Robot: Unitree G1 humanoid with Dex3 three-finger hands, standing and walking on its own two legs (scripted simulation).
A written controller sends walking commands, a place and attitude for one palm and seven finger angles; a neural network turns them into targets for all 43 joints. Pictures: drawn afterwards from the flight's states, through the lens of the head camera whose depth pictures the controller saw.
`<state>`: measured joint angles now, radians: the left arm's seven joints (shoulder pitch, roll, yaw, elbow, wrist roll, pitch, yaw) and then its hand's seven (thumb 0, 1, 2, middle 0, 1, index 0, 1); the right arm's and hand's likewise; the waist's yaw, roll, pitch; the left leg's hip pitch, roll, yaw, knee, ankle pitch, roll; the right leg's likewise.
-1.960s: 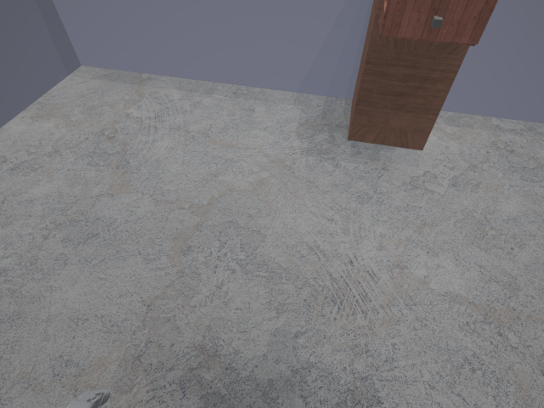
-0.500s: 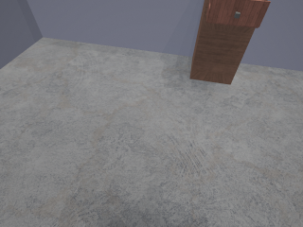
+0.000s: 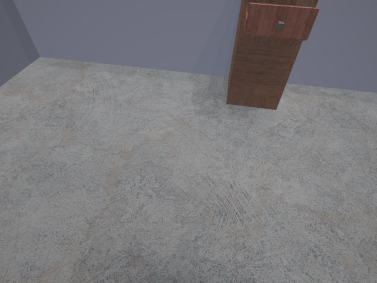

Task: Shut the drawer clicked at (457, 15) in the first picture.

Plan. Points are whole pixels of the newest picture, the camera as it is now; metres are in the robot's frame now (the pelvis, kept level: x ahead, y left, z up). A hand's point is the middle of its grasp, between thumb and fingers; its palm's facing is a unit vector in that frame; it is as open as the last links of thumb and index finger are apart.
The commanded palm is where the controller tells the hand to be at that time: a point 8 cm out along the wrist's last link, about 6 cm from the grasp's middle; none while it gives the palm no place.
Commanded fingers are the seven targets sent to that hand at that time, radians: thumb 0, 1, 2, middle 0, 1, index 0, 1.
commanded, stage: get within about a metre, facing it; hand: left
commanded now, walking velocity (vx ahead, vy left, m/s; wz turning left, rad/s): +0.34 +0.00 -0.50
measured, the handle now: (280, 24) +1.49 -0.43 -0.01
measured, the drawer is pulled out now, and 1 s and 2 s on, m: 0.16 0.16 0.16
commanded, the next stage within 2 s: stand and wait in 1.38 s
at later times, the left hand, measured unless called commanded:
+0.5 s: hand out of the picture +0.11 +0.21 -0.19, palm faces -0.09 -0.99 -0.14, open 7.4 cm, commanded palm none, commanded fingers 0.00 0.90 0.90 -0.20 -0.30 -0.20 -0.30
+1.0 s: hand (180, 155) +0.57 +0.07 -0.17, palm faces -0.44 -0.88 -0.17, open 7.4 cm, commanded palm none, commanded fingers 0.00 0.90 0.90 -0.20 -0.30 -0.20 -0.30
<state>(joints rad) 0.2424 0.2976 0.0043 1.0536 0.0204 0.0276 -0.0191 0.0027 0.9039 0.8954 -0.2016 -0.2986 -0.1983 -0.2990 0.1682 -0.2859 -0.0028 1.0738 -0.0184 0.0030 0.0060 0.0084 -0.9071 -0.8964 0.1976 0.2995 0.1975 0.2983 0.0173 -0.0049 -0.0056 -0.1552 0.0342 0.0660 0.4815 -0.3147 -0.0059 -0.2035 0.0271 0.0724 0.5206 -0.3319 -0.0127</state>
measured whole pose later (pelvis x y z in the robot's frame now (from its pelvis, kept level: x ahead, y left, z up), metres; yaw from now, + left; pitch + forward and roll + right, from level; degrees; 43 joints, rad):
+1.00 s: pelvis +0.37 -0.03 -0.02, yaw -21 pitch +0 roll +0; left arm 0.05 0.18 0.04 0.97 0.04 -0.04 -0.03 0.00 0.91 0.90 -0.20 -0.30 -0.19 -0.30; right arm 0.52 -0.13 -0.02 1.18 -0.02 -0.05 -0.01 0.01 -0.91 -0.90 0.20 0.30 0.19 0.30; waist -0.08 0.01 0.08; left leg 0.00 0.11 0.29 0.60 -0.49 -0.03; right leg -0.42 -0.03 -0.15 0.58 -0.15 -0.07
